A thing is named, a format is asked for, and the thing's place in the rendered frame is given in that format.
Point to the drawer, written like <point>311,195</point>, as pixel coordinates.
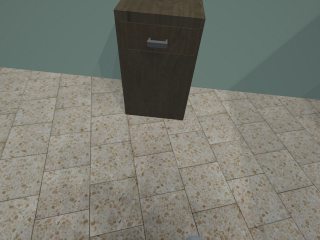
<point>180,40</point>

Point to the cabinet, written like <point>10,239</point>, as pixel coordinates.
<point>157,84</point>

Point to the handle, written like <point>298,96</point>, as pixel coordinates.
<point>157,44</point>

